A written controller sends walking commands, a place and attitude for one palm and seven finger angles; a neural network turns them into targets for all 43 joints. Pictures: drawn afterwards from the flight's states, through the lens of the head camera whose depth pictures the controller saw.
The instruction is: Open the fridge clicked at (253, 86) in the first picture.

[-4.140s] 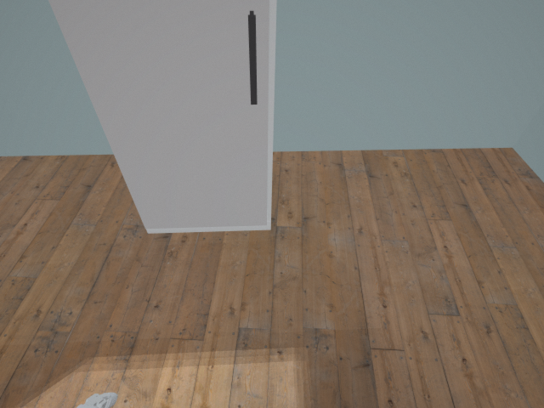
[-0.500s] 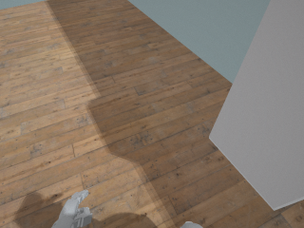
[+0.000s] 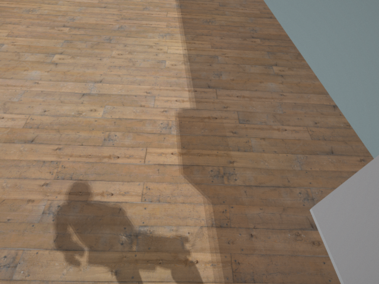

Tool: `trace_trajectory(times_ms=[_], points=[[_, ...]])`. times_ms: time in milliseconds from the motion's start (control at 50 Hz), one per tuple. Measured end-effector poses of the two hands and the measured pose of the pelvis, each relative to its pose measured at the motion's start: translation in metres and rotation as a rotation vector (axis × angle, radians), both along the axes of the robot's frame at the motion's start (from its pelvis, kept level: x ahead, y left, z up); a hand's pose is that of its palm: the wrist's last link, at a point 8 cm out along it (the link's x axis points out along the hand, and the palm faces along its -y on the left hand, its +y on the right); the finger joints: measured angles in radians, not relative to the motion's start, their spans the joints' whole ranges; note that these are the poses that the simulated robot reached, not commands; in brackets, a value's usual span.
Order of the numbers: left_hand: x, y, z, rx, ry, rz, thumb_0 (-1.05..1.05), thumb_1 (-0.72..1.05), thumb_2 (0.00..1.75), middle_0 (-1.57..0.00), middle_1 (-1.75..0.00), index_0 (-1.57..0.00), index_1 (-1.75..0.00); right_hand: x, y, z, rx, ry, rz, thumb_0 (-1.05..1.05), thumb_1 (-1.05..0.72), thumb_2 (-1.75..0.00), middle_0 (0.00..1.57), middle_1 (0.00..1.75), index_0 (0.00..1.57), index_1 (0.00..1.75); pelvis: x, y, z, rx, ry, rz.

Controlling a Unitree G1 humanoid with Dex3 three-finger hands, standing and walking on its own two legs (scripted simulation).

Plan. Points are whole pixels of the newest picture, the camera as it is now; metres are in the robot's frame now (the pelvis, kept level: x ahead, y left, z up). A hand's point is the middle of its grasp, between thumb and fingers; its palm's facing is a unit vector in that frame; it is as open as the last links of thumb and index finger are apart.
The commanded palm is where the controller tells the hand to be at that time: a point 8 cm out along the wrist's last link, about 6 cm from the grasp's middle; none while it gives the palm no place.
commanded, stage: walk to a spot facing it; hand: right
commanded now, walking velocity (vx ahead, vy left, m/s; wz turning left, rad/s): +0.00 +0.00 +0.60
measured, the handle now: out of the picture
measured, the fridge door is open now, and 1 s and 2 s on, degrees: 0 0 0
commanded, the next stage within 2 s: turn to face it in 1.20 s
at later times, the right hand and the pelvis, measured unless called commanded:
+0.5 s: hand out of the picture +0.10 -0.18 -0.16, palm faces -0.16 +0.97 -0.19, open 7.4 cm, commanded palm none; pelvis +0.00 +0.00 +0.01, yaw +15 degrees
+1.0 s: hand (234, 248) +0.24 -0.10 -0.15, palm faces -0.56 +0.79 -0.23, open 7.4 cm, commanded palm none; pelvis +0.04 +0.01 +0.00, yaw +35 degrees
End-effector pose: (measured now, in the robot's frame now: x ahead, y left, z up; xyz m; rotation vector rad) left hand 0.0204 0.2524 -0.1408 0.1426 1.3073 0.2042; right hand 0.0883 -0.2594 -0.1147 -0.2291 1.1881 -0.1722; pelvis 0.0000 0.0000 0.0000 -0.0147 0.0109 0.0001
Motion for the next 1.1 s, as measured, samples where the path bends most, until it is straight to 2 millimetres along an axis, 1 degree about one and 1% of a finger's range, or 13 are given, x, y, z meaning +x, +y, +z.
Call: trace_trajectory(times_ms=[60, 120, 220, 320, 420, 560, 660, 760, 820, 880, 1020, 1060, 1100], points=[[-0.022, 0.016, -0.01, -0.006, 0.057, 0.042, 0.01, 0.9, 0.9, -0.2, -0.3, -0.2, -0.3, 0.019, 0.019, 0.007, -0.024, -0.049, 0.048, 0.0, -0.91, -0.9, 0.19, 0.3, 0.2, 0.3, -0.003, 0.01, -0.002, 0.007, -0.007, 0.023], [-0.028, 0.024, -0.005, -0.009, 0.067, 0.073, 0.01, 0.9, 0.9, -0.2, -0.3, -0.19, -0.3, 0.027, 0.033, 0.016, -0.028, -0.067, 0.072, 0.0, -0.91, -0.9, 0.2, 0.3, 0.2, 0.3, -0.003, 0.017, 0.006, -0.005, -0.009, 0.059], [-0.02, 0.031, 0.008, -0.003, -0.006, 0.117, 0.01, 0.91, 0.9, -0.2, -0.3, -0.19, -0.3, 0.032, 0.051, 0.018, -0.006, -0.049, 0.127, 0.0, -0.91, -0.9, 0.2, 0.3, 0.2, 0.3, -0.004, 0.025, 0.014, -0.011, -0.009, 0.117], [-0.006, 0.032, 0.017, 0.022, -0.07, 0.139, 0.01, 0.9, 0.9, -0.2, -0.3, -0.19, -0.3, 0.03, 0.058, 0.01, 0.027, -0.026, 0.162, 0.0, -0.9, -0.9, 0.2, 0.3, 0.2, 0.3, -0.006, 0.023, 0.014, -0.001, -0.009, 0.17], [0.013, 0.026, 0.029, 0.054, -0.131, 0.136, 0.01, 0.9, 0.9, -0.2, -0.3, -0.19, -0.3, 0.02, 0.048, -0.001, 0.056, 0.015, 0.168, 0.0, -0.9, -0.9, 0.2, 0.3, 0.21, 0.3, -0.004, 0.011, 0.013, 0.014, -0.006, 0.215], [0.032, 0.004, 0.046, 0.127, -0.229, 0.154, 0.01, 0.9, 0.9, -0.2, -0.3, -0.2, -0.3, 0.015, 0.011, -0.026, 0.079, 0.103, 0.179, 0.0, -0.9, -0.9, 0.2, 0.3, 0.2, 0.3, 0.01, -0.016, 0.006, 0.026, -0.007, 0.306], [0.009, -0.014, 0.056, 0.135, -0.206, 0.231, 0.0, 0.9, 0.9, -0.2, -0.3, -0.2, -0.3, 0.036, -0.003, -0.022, 0.07, 0.153, 0.259, 0.01, -0.91, -0.9, 0.2, 0.3, 0.2, 0.3, 0.02, -0.025, 0.015, 0.049, -0.02, 0.384], [-0.026, -0.03, 0.05, 0.11, -0.122, 0.325, 0.0, 0.9, 0.9, -0.2, -0.3, -0.2, -0.3, 0.07, 0.001, -0.015, 0.054, 0.144, 0.326, 0.01, -0.91, -0.9, 0.19, 0.3, 0.2, 0.3, 0.027, -0.026, 0.019, 0.059, -0.016, 0.442], [-0.051, -0.037, 0.043, 0.083, -0.068, 0.397, 0.0, 0.9, 0.9, -0.2, -0.3, -0.2, -0.3, 0.092, 0.016, -0.013, 0.045, 0.135, 0.381, 0.01, -0.91, -0.9, 0.19, 0.3, 0.2, 0.3, 0.03, -0.022, 0.019, 0.056, -0.012, 0.484], [-0.078, -0.043, 0.033, 0.052, -0.013, 0.474, 0.01, 0.9, 0.9, -0.2, -0.3, -0.2, -0.3, 0.117, 0.041, -0.012, 0.038, 0.12, 0.451, 0.01, -0.91, -0.9, 0.19, 0.3, 0.2, 0.3, 0.032, -0.016, 0.016, 0.048, -0.008, 0.526], [-0.139, -0.041, -0.003, -0.027, 0.088, 0.641, 0.01, 0.9, 0.9, -0.2, -0.3, -0.2, -0.3, 0.178, 0.131, -0.01, 0.035, -0.001, 0.651, 0.01, -0.91, -0.9, 0.19, 0.3, 0.2, 0.3, 0.038, 0.018, -0.004, 0.027, 0.005, 0.624], [-0.147, -0.036, -0.009, -0.046, 0.121, 0.656, 0.01, 0.9, 0.9, -0.2, -0.3, -0.2, -0.3, 0.189, 0.152, -0.007, 0.045, -0.056, 0.674, 0.0, -0.91, -0.9, 0.19, 0.3, 0.2, 0.3, 0.04, 0.027, -0.007, 0.035, 0.0, 0.631], [-0.143, -0.026, -0.006, -0.049, 0.126, 0.662, 0.01, 0.9, 0.9, -0.2, -0.3, -0.2, -0.3, 0.194, 0.165, -0.001, 0.052, -0.085, 0.672, 0.0, -0.91, -0.9, 0.19, 0.3, 0.2, 0.3, 0.045, 0.036, -0.003, 0.033, -0.009, 0.644]])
